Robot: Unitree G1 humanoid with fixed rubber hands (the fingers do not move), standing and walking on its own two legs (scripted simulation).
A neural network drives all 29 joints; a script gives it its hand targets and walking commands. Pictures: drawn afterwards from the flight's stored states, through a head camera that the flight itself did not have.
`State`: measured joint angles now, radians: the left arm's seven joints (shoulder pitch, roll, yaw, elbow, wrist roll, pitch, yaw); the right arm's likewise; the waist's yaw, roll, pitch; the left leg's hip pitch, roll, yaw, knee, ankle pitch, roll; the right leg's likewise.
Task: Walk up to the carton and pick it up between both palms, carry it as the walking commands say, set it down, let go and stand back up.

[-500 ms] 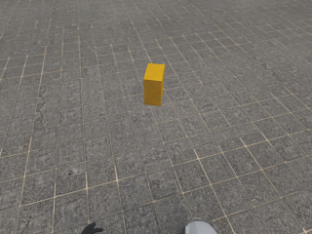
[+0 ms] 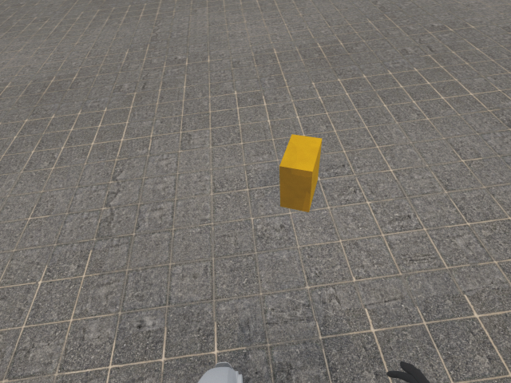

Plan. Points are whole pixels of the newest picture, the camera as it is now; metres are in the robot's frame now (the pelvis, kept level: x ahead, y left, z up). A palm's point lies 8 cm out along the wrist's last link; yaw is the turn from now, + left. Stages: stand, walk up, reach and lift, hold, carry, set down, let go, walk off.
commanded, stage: walk up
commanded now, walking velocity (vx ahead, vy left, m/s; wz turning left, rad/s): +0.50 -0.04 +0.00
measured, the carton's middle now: (300, 173) +1.17 -0.06 -0.64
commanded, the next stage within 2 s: none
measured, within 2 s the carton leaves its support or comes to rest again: neither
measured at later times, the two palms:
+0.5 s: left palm (177, 279) +0.35 +0.24 -0.14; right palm out of the picture +0.10 -0.21 -0.11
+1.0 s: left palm (205, 272) +0.36 +0.17 -0.11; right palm (408, 202) +0.57 -0.29 -0.14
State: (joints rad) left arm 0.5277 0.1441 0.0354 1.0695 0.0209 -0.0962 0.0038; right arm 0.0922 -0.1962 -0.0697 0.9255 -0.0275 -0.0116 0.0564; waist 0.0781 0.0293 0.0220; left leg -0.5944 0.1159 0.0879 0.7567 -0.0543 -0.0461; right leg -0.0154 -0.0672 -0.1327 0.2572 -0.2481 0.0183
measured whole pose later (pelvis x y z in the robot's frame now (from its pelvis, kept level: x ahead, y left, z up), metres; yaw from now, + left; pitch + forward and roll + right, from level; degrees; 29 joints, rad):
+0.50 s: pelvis +0.23 +0.01 +0.00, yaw -1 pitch +0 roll -2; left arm 0.11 0.22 0.06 0.96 0.03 0.00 -0.07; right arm 0.53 -0.15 -0.05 1.07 -0.03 -0.08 -0.01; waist -0.09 -0.03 0.04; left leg -0.06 0.10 0.13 0.30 -0.24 -0.03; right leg -0.57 -0.13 -0.07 0.75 -0.06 0.06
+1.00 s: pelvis +0.45 -0.06 +0.00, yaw -1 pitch +1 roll +2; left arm 0.49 0.17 0.03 1.08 0.02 -0.10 0.00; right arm 0.11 -0.22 -0.07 0.95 -0.04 0.00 0.05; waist 0.07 0.04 0.02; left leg -0.62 0.12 0.08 0.87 -0.07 -0.06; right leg -0.06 -0.07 -0.13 0.28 -0.23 0.00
